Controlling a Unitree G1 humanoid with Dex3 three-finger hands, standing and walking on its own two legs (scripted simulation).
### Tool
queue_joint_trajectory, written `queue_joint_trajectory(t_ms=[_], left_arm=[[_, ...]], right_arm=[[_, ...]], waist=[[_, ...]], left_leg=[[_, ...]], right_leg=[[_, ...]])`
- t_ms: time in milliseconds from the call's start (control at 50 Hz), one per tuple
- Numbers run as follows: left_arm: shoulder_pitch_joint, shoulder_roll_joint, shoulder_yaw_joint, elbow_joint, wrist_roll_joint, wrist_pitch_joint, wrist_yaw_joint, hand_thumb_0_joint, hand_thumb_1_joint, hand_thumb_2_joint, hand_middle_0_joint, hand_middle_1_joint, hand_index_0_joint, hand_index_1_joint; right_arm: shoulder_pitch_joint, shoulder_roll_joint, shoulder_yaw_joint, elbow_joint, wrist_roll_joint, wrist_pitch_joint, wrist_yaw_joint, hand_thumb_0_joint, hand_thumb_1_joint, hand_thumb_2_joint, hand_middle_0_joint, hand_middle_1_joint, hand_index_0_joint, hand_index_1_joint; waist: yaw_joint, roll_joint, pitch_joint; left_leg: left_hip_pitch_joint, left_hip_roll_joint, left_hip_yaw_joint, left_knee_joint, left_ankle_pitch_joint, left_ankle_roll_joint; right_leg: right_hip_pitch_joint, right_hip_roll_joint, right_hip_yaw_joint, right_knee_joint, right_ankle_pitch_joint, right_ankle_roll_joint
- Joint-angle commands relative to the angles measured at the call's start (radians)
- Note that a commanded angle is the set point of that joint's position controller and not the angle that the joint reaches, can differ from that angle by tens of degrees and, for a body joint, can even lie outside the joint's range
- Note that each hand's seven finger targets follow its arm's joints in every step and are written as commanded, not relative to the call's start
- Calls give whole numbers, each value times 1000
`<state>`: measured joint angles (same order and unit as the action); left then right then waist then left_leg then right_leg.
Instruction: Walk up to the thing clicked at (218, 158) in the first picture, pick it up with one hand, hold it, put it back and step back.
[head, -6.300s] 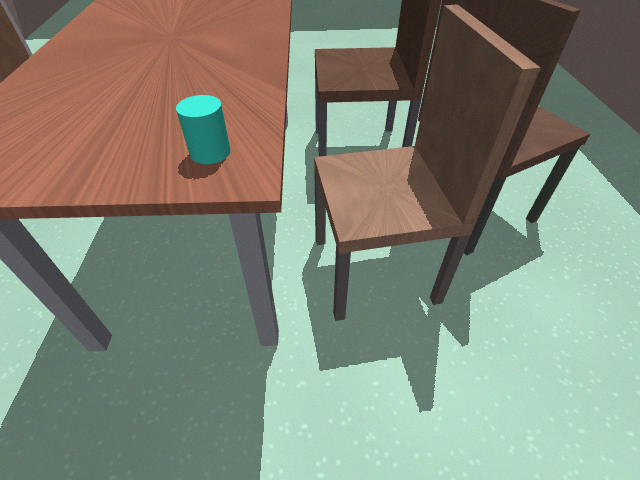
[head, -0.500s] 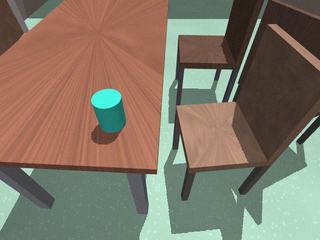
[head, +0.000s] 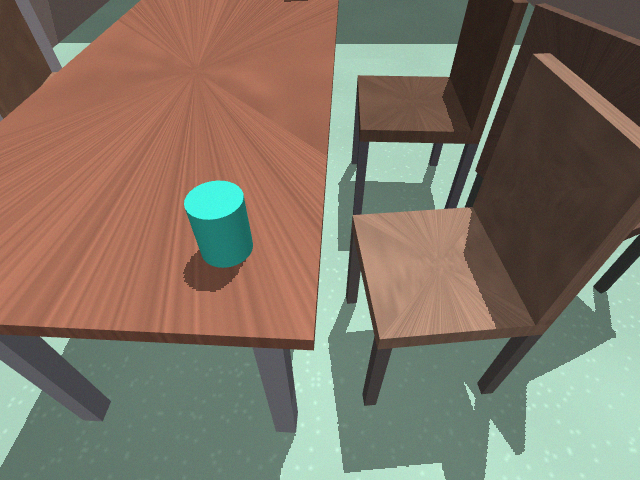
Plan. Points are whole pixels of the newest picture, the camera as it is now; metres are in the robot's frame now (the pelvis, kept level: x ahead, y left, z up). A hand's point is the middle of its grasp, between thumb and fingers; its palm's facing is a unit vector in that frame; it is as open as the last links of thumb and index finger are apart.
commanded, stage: stand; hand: left
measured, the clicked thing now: (221, 224) +0.49 +0.19 +0.03
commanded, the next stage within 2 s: rise first in 0.32 s
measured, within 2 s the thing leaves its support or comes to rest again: neither
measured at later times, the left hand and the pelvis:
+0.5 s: hand out of the picture +0.09 +0.25 -0.16, palm faces +0.02 -0.94 -0.33, open 7.8 cm; pelvis +0.00 +0.00 +0.00, yaw +0 degrees
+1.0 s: hand (137, 443) +0.19 +0.25 -0.05, palm faces +0.25 -0.90 -0.36, open 16.7 cm; pelvis +0.01 -0.01 +0.00, yaw -1 degrees
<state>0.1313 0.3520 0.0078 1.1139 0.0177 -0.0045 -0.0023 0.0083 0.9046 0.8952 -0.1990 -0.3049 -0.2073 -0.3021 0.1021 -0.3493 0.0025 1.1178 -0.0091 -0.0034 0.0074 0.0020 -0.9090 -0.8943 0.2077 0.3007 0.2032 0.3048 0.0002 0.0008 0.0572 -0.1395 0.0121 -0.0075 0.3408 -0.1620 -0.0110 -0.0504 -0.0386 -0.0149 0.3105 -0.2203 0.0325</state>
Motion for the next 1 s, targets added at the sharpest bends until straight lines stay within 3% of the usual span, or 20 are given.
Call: queue_joint_trajectory(t_ms=[0,180,380,400,420,440,460,480,500,540,580,600,660,740,760,780,860,880,960,980], left_arm=[[-20,216,38,-56,-3,-19,10,0,900,900,-200,-300,-200,-301],[-23,221,40,-62,-6,-22,10,0,900,900,-200,-300,-200,-301],[-15,214,36,-58,-7,-21,10,0,900,900,-200,-300,-200,-301],[-17,215,35,-59,-7,-22,11,0,820,820,-120,-220,-120,-221],[-368,28,2,-410,-89,-106,18,0,740,740,-40,-140,-40,-141],[-360,106,15,-465,-118,-143,44,0,660,660,-76,-60,-53,-74],[-259,168,56,-341,-113,-139,59,0,580,580,-79,-59,-56,-83],[-185,214,115,-286,-113,-126,63,0,500,500,-85,-62,-67,-79],[-153,221,155,-310,-111,-116,73,0,420,420,-97,-72,-85,-83],[-167,194,139,-387,-104,-129,87,0,260,260,-83,-62,-80,-63],[-19,182,185,-339,-71,-116,86,0,154,199,-82,-70,-89,-61],[47,161,201,-352,-60,-108,80,0,100,170,-79,-68,-89,-55],[3,144,202,-461,-61,-96,85,0,-50,102,-72,-67,-89,-46],[34,122,200,-628,-71,-97,85,0,-261,60,-54,-49,-61,-40],[26,126,206,-671,-69,-100,89,0,-319,42,-51,-47,-58,-38],[0,129,198,-721,-69,-106,91,0,-360,34,-49,-47,-55,-39],[-9,130,210,-877,-65,-125,102,0,-550,0,-52,-49,-56,-44],[23,152,242,-899,-64,-126,106,0,-547,0,-48,-47,-52,-42],[102,158,273,-996,-62,-126,109,0,-545,0,-44,-46,-51,-38],[114,137,258,-1036,-63,-129,105,0,-544,0,-43,-48,-50,-41]], right_arm=[[-36,-221,-46,-55,2,-23,-13,0,-900,-900,200,300,200,300],[-19,-214,-42,-55,3,-29,-16,0,-900,-900,200,300,200,300],[-20,-216,-41,-53,2,-24,-14,0,-900,-900,200,300,200,300],[-20,-216,-42,-55,1,-25,-14,0,-820,-820,120,220,120,220],[-371,-49,-15,-405,101,-138,-31,0,-740,-740,45,140,49,140],[-327,-91,-19,-428,110,-157,-47,0,-660,-660,45,60,49,60],[-207,-159,-65,-286,101,-141,-63,0,-580,-580,45,52,49,52],[-157,-180,-102,-225,96,-123,-66,0,-500,-500,45,52,49,52],[-155,-195,-135,-229,97,-121,-74,0,-420,-420,46,52,49,52],[-133,-179,-141,-303,88,-134,-89,0,-276,-260,46,51,49,51],[39,-164,-188,-287,64,-119,-85,0,-172,-207,47,51,50,51],[112,-134,-201,-290,57,-108,-79,0,-110,-189,48,51,50,51],[-34,-79,-147,-399,58,-97,-73,0,60,-142,49,51,50,51],[30,-43,-126,-492,63,-83,-71,0,254,-88,50,50,50,50],[6,-35,-115,-543,61,-86,-72,0,312,-72,50,50,50,50],[-33,-62,-125,-606,61,-92,-76,0,349,-62,51,49,50,49],[19,-34,-111,-680,55,-103,-87,0,475,-31,52,49,51,49],[52,-38,-116,-678,52,-104,-89,0,491,-27,51,49,50,49],[67,-58,-143,-707,40,-112,-93,0,512,-19,51,48,50,48],[92,-61,-152,-712,40,-111,-92,0,511,-21,52,48,50,48]], waist=[[-1,0,-50],[-2,-1,-95],[0,1,-73],[0,2,-79],[-40,32,-106],[0,-2,-138],[-29,26,-65],[-1,32,-32],[4,34,-125],[4,14,-274],[-14,25,-253],[0,34,-269],[42,40,-270],[26,29,-200],[40,20,-187],[30,13,-188],[23,32,-179],[35,34,-182],[41,40,-194],[30,27,-195]], left_leg=[[37,111,-91,-51,76,32],[56,117,-87,-32,205,32],[36,112,-88,-32,156,33],[40,116,-91,-31,175,32],[-58,-11,37,51,57,7],[3,-4,24,13,9,5],[-19,-10,42,3,-45,6],[-69,-2,46,28,-37,2],[-50,0,44,47,21,-3],[5,6,42,76,128,1],[3,5,40,74,169,6],[20,0,42,77,211,6],[13,-11,54,62,232,0],[-1,-11,66,43,166,3],[-13,-9,65,37,150,5],[-5,-7,63,32,136,4],[17,-9,67,32,129,10],[21,-7,65,34,146,8],[49,-6,64,39,203,8],[65,-4,64,43,217,8]], right_leg=[[-65,-97,72,-68,67,-49],[-29,-103,76,-47,161,-47],[-38,-102,75,-59,127,-46],[-31,-102,72,-55,139,-46],[-208,31,-17,50,100,-35],[-141,29,-27,34,52,-40],[-183,32,-22,22,14,-42],[-190,40,-31,49,9,-43],[-168,44,-32,71,61,-45],[-128,42,-25,101,169,-37],[-163,48,-23,98,204,-39],[-150,48,-25,97,241,-40],[-112,41,-24,82,247,-35],[-143,39,-26,52,184,-32],[-134,38,-27,49,165,-34],[-134,40,-25,46,151,-35],[-120,35,-17,40,152,-34],[-107,38,-21,45,164,-36],[-71,37,-20,51,223,-37],[-68,41,-23,56,237,-34]])
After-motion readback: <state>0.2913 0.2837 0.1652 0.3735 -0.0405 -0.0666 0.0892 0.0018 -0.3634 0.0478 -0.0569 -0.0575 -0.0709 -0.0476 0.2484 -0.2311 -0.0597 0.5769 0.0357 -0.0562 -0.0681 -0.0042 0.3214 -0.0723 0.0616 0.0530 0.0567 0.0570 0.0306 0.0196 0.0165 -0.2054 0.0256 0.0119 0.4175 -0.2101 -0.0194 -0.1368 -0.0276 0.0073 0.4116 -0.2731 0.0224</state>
